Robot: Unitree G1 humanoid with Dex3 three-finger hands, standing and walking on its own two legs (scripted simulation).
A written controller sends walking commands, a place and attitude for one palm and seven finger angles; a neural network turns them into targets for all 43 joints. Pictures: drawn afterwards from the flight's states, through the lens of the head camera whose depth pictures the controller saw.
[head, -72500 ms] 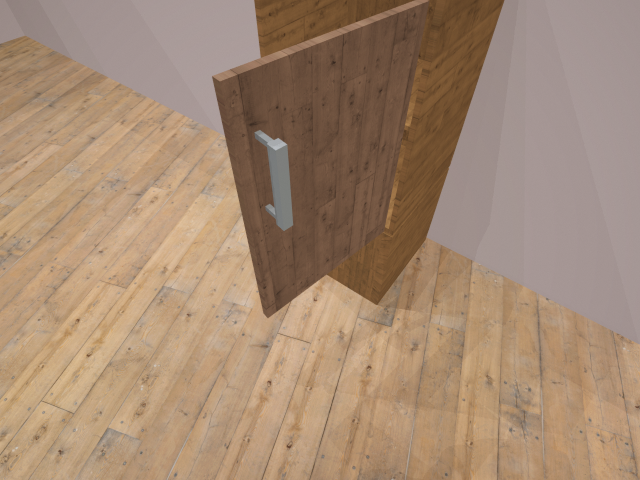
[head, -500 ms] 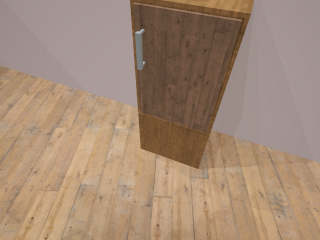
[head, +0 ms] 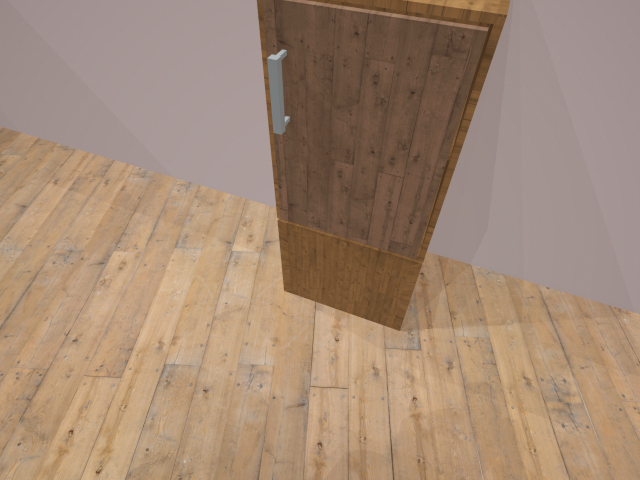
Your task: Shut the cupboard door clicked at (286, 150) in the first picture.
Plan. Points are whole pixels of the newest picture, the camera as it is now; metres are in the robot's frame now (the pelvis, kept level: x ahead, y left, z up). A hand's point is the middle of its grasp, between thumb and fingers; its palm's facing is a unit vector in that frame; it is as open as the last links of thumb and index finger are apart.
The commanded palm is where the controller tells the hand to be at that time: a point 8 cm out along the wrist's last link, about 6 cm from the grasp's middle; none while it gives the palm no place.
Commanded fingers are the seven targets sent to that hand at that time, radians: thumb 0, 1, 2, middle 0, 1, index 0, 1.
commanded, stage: look to check the result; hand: left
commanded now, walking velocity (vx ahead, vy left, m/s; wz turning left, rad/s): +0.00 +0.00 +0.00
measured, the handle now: (280, 93) +0.84 +0.13 +0.07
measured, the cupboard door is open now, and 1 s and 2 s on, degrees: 0 0 0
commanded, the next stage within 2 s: stand and wait in 0.12 s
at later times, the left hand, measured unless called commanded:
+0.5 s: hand out of the picture +0.01 +0.18 -0.18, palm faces +0.00 -0.98 -0.21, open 7.4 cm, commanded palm none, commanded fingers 0.00 0.90 0.90 -0.20 -0.30 -0.20 -0.30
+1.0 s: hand out of the picture +0.00 +0.17 -0.18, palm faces +0.01 -0.98 -0.20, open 7.4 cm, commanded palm none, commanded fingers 0.00 0.90 0.90 -0.20 -0.30 -0.20 -0.30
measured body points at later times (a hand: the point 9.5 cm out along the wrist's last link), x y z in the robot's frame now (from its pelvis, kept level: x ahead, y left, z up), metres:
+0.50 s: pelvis +0.01 +0.00 +0.00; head +0.02 +0.00 +0.45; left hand +0.01 +0.23 -0.16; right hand +0.02 -0.24 -0.16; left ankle +0.05 +0.09 -0.74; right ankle -0.05 -0.11 -0.74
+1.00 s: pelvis +0.02 -0.01 +0.00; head +0.03 -0.01 +0.45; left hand +0.00 +0.22 -0.16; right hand +0.02 -0.24 -0.16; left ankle +0.05 +0.09 -0.74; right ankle -0.05 -0.11 -0.74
